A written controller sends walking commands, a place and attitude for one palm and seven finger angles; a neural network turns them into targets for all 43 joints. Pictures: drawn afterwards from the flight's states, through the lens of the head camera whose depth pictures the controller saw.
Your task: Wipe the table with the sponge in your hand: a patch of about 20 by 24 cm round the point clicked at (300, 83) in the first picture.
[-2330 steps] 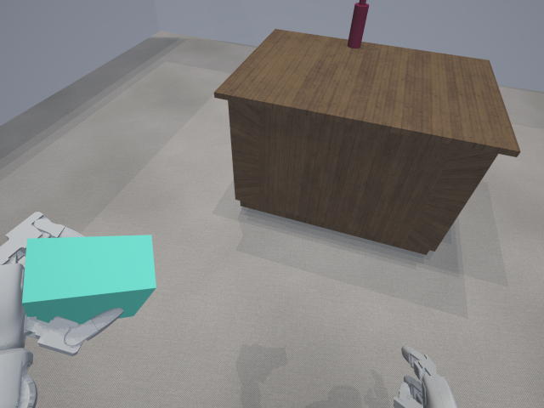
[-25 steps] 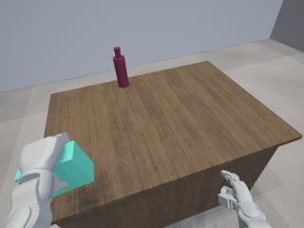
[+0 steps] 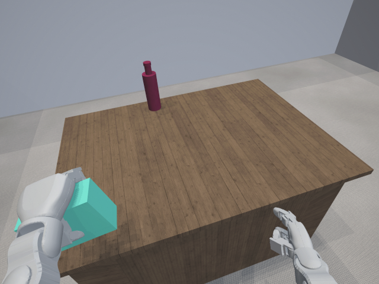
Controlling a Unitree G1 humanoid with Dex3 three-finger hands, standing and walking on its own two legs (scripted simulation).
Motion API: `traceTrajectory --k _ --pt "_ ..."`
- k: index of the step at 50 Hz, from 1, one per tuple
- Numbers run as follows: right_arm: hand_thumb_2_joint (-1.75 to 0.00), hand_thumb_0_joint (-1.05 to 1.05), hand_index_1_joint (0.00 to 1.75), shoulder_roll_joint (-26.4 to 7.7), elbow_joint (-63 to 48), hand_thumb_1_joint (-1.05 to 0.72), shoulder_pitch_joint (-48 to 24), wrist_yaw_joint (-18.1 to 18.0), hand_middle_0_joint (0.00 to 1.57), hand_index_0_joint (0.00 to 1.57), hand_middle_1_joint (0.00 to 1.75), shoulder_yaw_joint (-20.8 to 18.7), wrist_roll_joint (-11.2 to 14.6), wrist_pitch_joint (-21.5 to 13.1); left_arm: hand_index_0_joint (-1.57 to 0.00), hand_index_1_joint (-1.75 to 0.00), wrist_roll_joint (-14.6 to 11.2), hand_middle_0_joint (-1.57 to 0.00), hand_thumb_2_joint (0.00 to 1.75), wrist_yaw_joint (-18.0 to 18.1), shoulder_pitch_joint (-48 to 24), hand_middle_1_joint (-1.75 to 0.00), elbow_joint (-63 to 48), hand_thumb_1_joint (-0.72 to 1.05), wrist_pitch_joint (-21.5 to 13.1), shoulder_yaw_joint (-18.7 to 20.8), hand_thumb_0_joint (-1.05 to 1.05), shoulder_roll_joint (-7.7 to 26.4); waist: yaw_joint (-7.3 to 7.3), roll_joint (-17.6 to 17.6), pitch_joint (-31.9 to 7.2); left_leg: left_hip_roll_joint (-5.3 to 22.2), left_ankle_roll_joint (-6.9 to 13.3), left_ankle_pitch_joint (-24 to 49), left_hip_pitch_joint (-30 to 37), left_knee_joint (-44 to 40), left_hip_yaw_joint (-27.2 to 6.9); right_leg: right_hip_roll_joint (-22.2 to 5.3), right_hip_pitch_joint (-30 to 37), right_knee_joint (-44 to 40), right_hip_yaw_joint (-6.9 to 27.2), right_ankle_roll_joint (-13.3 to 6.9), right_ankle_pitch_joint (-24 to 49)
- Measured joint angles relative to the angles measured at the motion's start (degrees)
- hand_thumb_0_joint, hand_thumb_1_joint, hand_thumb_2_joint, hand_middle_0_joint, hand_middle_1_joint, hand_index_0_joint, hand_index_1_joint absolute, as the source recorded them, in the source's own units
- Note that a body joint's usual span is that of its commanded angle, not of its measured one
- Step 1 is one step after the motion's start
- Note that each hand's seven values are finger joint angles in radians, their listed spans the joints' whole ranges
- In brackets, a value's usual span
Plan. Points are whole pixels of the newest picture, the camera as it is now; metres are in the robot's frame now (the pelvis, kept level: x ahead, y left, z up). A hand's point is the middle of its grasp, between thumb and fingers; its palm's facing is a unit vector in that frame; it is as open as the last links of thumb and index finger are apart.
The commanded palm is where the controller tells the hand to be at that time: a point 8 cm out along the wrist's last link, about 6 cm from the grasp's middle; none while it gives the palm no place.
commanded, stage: bring the sponge back beside the body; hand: left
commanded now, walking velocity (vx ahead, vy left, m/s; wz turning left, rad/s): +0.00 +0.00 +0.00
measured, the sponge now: (76, 220) +0.19 +0.28 +0.06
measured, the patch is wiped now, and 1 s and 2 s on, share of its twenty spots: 1.00 1.00 1.00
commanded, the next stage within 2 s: step back with the hand held close in 0.04 s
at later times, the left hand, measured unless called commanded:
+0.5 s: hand (78, 186) +0.21 +0.25 +0.16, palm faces +0.30 -0.85 -0.42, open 10.1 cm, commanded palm +0.16 +0.30 +0.17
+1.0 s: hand (54, 202) +0.17 +0.28 +0.15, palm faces +0.40 -0.83 -0.40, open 10.1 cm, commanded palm +0.12 +0.31 +0.17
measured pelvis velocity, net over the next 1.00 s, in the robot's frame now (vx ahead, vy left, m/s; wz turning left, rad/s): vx -0.04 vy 0.03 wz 0.00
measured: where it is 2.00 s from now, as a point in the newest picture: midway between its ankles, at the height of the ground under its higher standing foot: outside the picture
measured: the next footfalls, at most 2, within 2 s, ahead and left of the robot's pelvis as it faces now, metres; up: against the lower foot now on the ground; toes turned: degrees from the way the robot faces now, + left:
right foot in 1.74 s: -0.22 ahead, -0.11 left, +0.00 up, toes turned -2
left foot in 1.98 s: -0.28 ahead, +0.17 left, +0.00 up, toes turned -2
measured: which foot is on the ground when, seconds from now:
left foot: down 0.00-1.00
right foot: down 0.00-1.00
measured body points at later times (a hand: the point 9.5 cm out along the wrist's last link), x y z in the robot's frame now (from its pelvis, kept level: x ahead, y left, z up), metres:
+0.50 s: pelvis +0.00 +0.02 -0.01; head +0.00 +0.03 +0.44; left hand +0.19 +0.30 +0.18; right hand +0.15 -0.24 -0.09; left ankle +0.04 +0.09 -0.74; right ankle +0.01 -0.08 -0.74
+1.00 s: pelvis -0.04 +0.03 -0.02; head -0.04 +0.05 +0.43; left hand +0.15 +0.32 +0.17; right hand +0.16 -0.20 -0.07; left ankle +0.04 +0.09 -0.74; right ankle -0.01 -0.09 -0.74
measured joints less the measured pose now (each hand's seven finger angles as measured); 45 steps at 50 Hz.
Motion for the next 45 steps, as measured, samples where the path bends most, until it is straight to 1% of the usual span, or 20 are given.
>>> traceTrajectory --k 7,9,10,11,12,13,14,15,16,17,18,20,23,26,29,32,37,42,45 --pt "-0.9 0.02 0.3 -0.2 0.3 -0.9 0.5 0.1 0.2 0.2 0.3 -0.1 0.0 0.2 -0.74 -1.34 -0.2 -0.72 1.04 0.1 0.0 -1.31 0.2 -0.5 0.2 0.3 -0.01 0.2 -0.2 -0.1 0.0 0.1 0.0 0.1 0.2 -0.1 0.2 0.1 0.1 -0.1 0.2 0.0 0.1" --pt "-0.9 0.02 0.3 -0.3 0.4 -0.9 0.6 0.0 0.2 0.2 0.3 -0.1 0.0 0.1 -0.74 -1.34 0.1 -0.72 1.04 0.3 -0.3 -1.31 0.9 -0.5 0.2 0.3 -0.01 0.1 -0.34 -0.1 0.0 0.0 0.0 0.1 0.1 -0.1 0.1 0.1 0.0 -0.1 0.2 0.0 0.1" --pt "-0.9 0.02 0.3 -0.4 -1.7 -0.9 1.5 -0.1 0.2 0.2 0.3 -0.3 0.0 0.7 -0.74 -1.34 -10.4 -0.72 1.04 0.9 -0.3 -1.31 0.5 -0.5 -2.0 3.2 -0.01 -0.8 -0.62 0.0 0.0 0.1 0.1 -0.1 -0.8 0.6 -0.3 0.2 -0.4 -0.1 -0.1 0.1 0.2" --pt "-0.9 0.02 0.3 -0.4 -4.2 -0.9 2.8 -0.4 0.2 0.2 0.3 -0.3 -0.3 0.4 -0.74 -1.34 -22.0 -0.72 1.04 1.0 -0.2 -1.31 0.1 -0.5 -5.8 6.8 -0.01 -1.8 -0.94 -0.1 0.1 0.1 0.2 -0.7 -2.2 1.7 -0.9 0.3 -1.2 -0.1 -0.5 0.2 0.3" --pt "-0.9 0.02 0.3 -0.1 -6.3 -0.9 4.1 -0.6 0.2 0.2 0.3 0.0 -0.6 -0.4 -0.74 -1.34 -31.0 -0.72 1.04 1.3 0.5 -1.31 -0.3 -0.5 -10.0 9.6 -0.01 -2.4 -1.46 -0.6 0.0 -0.1 0.3 -1.6 -3.8 2.9 -1.7 0.5 -2.4 0.0 -0.7 0.2 0.5" --pt "-0.9 0.02 0.3 0.4 -8.0 -0.9 5.4 -0.7 0.2 0.2 0.3 0.2 -0.7 -1.3 -0.74 -1.34 -37.5 -0.72 1.04 1.9 1.7 -1.31 -1.3 -0.5 -13.8 11.7 -0.01 -2.9 -2.11 -1.4 -0.1 -0.2 0.2 -2.4 -5.4 3.9 -2.4 0.8 -3.6 0.2 -0.9 0.1 0.6" --pt "-0.9 0.02 0.3 0.8 -9.2 -0.9 6.7 -0.8 0.2 0.2 0.3 0.5 -0.9 -1.9 -0.74 -1.34 -42.1 -0.72 1.04 2.5 3.2 -1.31 -3.0 -0.5 -16.9 13.3 -0.01 -3.3 -2.82 -2.2 -0.2 -0.2 0.2 -2.5 -6.9 4.7 -2.9 1.1 -4.9 0.6 -1.1 0.1 0.5" --pt "-0.9 0.02 0.3 1.1 -10.0 -0.9 7.9 -0.9 0.2 0.2 0.3 0.7 -1.0 -2.4 -0.74 -1.34 -45.3 -0.72 1.04 3.1 4.7 -1.31 -5.1 -0.5 -19.5 14.4 -0.01 -3.7 -3.53 -3.0 -0.3 0.1 0.1 -1.3 -8.0 5.2 -3.1 1.4 -6.1 1.3 -1.1 0.1 0.3" --pt "-0.9 0.02 0.3 1.4 -10.2 -0.9 9.0 -1.0 0.2 0.2 0.3 0.8 -1.2 -2.7 -0.74 -1.34 -47.7 -0.72 1.04 3.7 6.1 -1.31 -7.3 -0.5 -21.8 15.4 -0.01 -4.1 -4.22 -3.9 -0.1 0.1 0.0 -1.1 -8.9 5.9 -3.0 1.5 -7.2 2.4 -1.0 0.1 -0.1" --pt "-0.9 0.02 0.3 1.5 -10.1 -0.9 10.0 -1.1 0.2 0.2 0.3 0.7 -1.4 -2.9 -0.74 -1.34 -49.4 -0.72 1.04 4.1 7.5 -1.31 -9.2 -0.5 -24.0 16.1 -0.01 -4.3 -4.9 -4.8 -0.1 0.0 0.0 -1.6 -9.6 6.5 -2.8 1.4 -8.2 3.4 -0.9 0.2 -0.6" --pt "-0.9 0.01 0.3 1.4 -9.7 -0.9 11.1 -1.2 0.2 0.2 0.3 0.5 -1.5 -3.0 -0.74 -1.34 -50.5 -0.72 1.04 4.5 8.8 -1.32 -10.9 -0.5 -25.7 16.8 -0.01 -4.5 -5.57 -5.4 -0.3 -0.2 0.1 -2.1 -10.2 7.0 -2.7 1.1 -9.1 4.5 -0.8 0.3 -1.1" --pt "-0.9 0.01 0.3 1.0 -8.6 -0.9 13.3 -1.5 0.2 0.2 0.3 -0.3 -1.7 -3.0 -0.74 -1.34 -51.7 -0.72 1.04 5.1 11.0 -1.32 -13.0 -0.5 -28.4 18.0 -0.01 -4.6 -6.75 -5.9 -0.9 -0.8 0.5 -2.8 -11.5 7.6 -2.3 0.6 -10.9 6.3 -0.5 0.8 -2.1" --pt "-0.9 0.02 0.3 0.2 -6.5 -0.9 15.9 -1.9 0.2 0.2 0.3 -1.8 -1.8 -2.9 -0.74 -1.34 -52.3 -0.72 1.04 5.5 13.3 -1.32 -13.4 -0.5 -30.5 20.5 -0.01 -3.5 -7.92 -5.9 -1.7 -1.6 1.0 -2.8 -12.6 7.9 -1.8 -0.2 -12.6 8.0 -0.2 1.4 -3.0" --pt "-0.9 0.02 0.3 -0.4 -4.8 -0.9 17.8 -2.2 0.2 0.2 0.3 -2.9 -1.5 -2.8 -0.74 -1.34 -52.3 -0.72 1.04 6.0 14.1 -1.32 -11.7 -0.5 -31.1 22.2 -0.01 -2.8 -8.49 -5.6 -2.2 -1.9 1.4 -2.8 -13.3 8.1 -1.6 -0.5 -13.4 8.4 0.0 1.8 -3.1" --pt "-0.9 0.02 0.3 -0.6 -4.0 -0.9 18.7 -2.3 0.2 0.2 0.3 -3.2 -1.4 -3.4 -0.73 -1.34 -52.0 -0.72 1.04 6.6 14.1 -1.32 -10.0 -0.5 -31.1 22.5 -0.01 -3.2 -8.8 -5.5 -2.4 -2.1 1.7 -2.6 -13.8 8.2 -1.3 -0.8 -14.1 8.8 0.2 2.1 -3.0" --pt "-0.9 0.02 0.3 -0.4 -4.0 -0.9 18.5 -2.2 0.2 0.2 0.3 -3.2 -1.5 -4.2 -0.73 -1.34 -51.3 -0.72 1.04 7.0 13.9 -1.32 -9.8 -0.5 -30.9 22.0 -0.01 -4.0 -8.9 -5.5 -2.3 -2.1 1.9 -2.3 -14.5 8.5 -1.2 -0.8 -14.8 9.2 0.2 2.3 -2.7" --pt "-0.9 0.02 0.3 0.6 -5.1 -0.9 16.7 -2.0 0.2 0.2 0.3 -2.9 -1.9 -5.7 -0.73 -1.34 -50.3 -0.72 1.04 6.9 13.9 -1.32 -11.5 -0.5 -32.1 21.2 -0.01 -4.6 -8.7 -5.6 -2.3 -1.9 2.0 -2.2 -16.4 10.1 -1.4 -0.6 -16.3 10.1 -0.2 2.4 -2.3" --pt "-0.9 0.02 0.3 1.2 -6.4 -0.9 14.7 -1.7 0.2 0.2 0.3 -2.8 -2.0 -6.4 -0.74 -1.34 -50.2 -0.72 1.04 7.2 13.3 -1.32 -12.8 -0.5 -33.5 21.4 -0.01 -4.4 -8.2 -5.8 -2.8 -1.6 1.8 -2.5 -18.8 12.5 -1.9 -0.3 -18.1 11.3 -0.8 2.3 -2.2" --pt "-0.9 0.02 0.3 1.3 -6.8 -0.9 13.8 -1.7 0.2 0.2 0.3 -2.7 -2.1 -6.7 -0.74 -1.34 -50.0 -0.72 1.04 7.5 12.6 -1.32 -12.8 -0.51 -33.8 21.7 -0.01 -4.7 -7.67 -6.1 -2.9 -1.7 2.1 -2.4 -19.3 13.0 -1.8 -0.4 -18.8 12.1 -0.8 2.6 -2.3"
